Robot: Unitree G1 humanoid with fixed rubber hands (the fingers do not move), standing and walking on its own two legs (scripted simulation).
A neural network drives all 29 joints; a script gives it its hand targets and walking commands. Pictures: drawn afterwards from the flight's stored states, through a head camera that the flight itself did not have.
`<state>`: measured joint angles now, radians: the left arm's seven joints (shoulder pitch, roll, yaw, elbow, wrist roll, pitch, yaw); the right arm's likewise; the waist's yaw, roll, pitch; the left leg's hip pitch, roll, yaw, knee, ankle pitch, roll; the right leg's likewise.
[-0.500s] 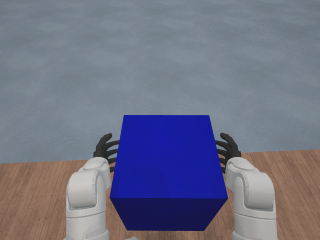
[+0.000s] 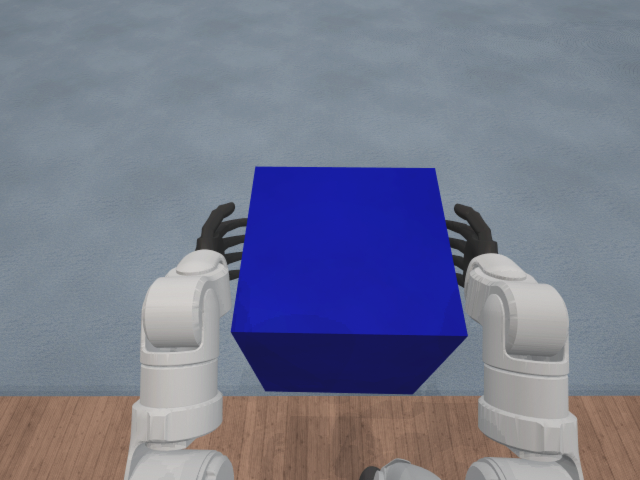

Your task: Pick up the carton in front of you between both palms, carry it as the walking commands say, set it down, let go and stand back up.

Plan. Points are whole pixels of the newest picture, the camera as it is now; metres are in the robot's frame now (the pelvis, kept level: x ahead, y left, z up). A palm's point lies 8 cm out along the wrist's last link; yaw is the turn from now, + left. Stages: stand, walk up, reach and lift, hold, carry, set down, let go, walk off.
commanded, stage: carry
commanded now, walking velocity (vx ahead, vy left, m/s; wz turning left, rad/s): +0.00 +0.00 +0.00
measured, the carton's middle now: (341, 291) +0.33 +0.00 +0.05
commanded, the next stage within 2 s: none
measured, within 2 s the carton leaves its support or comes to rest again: neither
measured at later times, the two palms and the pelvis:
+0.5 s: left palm (247, 152) +0.52 +0.14 +0.13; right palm (456, 153) +0.51 -0.16 +0.13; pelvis +0.14 +0.00 +0.02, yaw -1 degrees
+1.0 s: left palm (239, 157) +0.49 +0.15 +0.13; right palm (455, 158) +0.49 -0.15 +0.14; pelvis +0.14 +0.01 +0.02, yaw -2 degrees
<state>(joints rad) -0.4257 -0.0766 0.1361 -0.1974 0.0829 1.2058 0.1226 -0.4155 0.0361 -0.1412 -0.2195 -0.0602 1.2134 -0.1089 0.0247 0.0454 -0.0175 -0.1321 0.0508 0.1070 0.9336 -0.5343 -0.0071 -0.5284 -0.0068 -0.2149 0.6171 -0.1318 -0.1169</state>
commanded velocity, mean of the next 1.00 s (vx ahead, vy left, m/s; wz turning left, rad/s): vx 0.00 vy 0.00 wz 0.00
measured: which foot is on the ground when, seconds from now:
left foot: up 0.00-0.24, down 0.26-1.00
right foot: down 0.00-1.00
